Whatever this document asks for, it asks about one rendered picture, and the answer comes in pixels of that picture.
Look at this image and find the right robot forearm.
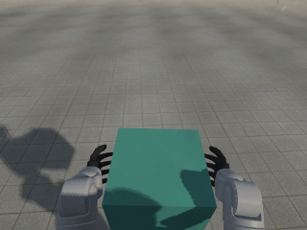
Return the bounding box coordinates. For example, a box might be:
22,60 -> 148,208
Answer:
214,168 -> 265,230

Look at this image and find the carton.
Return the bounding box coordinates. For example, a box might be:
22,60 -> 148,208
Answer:
102,127 -> 217,230

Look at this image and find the right robot hand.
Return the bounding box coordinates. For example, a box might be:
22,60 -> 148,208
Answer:
204,146 -> 230,187

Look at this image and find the left robot forearm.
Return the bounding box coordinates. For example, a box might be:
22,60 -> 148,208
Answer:
56,166 -> 103,230

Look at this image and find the left robot hand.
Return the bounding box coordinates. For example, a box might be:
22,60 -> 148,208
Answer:
87,144 -> 113,184

